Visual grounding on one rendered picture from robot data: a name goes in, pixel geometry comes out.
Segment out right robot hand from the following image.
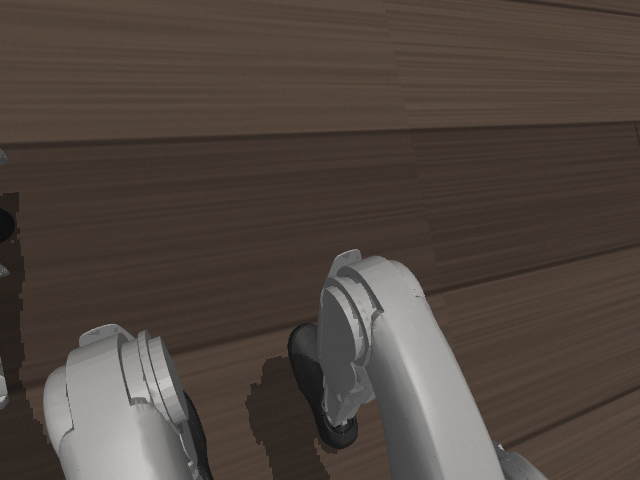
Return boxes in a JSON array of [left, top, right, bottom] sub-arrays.
[[491, 439, 548, 480]]

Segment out tin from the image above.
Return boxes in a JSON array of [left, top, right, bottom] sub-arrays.
[[0, 208, 15, 243]]

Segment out left robot foot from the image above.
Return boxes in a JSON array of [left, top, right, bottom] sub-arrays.
[[183, 391, 214, 480]]

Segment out right robot foot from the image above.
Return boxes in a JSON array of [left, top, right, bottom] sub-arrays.
[[288, 323, 358, 449]]

